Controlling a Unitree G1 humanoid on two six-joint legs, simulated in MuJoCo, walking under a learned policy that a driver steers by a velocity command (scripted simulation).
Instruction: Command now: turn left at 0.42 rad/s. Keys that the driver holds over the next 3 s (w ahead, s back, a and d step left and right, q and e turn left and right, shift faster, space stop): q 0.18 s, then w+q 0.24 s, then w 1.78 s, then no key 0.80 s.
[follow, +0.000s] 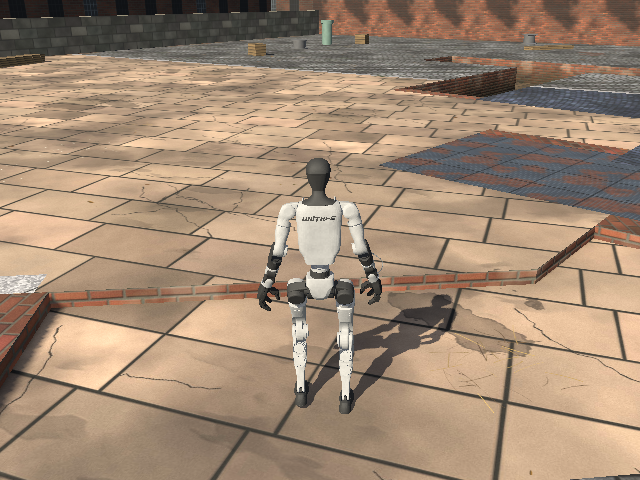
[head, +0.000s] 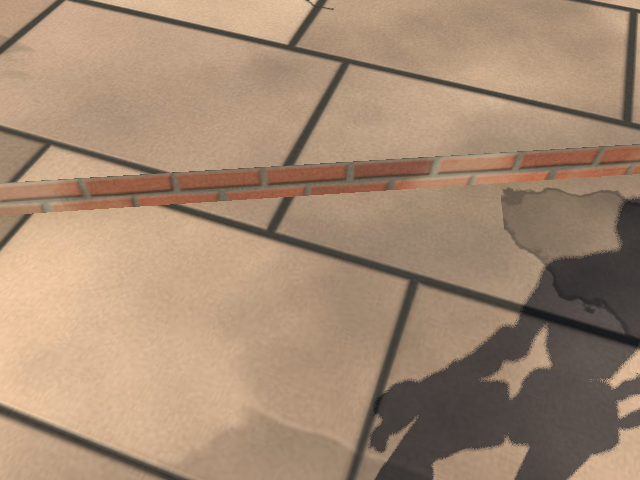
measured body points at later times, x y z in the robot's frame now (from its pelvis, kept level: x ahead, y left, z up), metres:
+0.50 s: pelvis +0.05 +0.05 +0.03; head +0.07 +0.08 +0.47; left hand +0.17 +0.36 -0.08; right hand +0.17 -0.22 -0.09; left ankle +0.01 +0.12 -0.73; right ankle +0.19 -0.11 -0.69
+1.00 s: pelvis +0.28 +0.06 +0.02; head +0.32 +0.06 +0.47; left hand +0.17 +0.31 -0.11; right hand +0.54 -0.12 -0.09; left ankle +0.39 +0.27 -0.68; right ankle +0.22 -0.07 -0.73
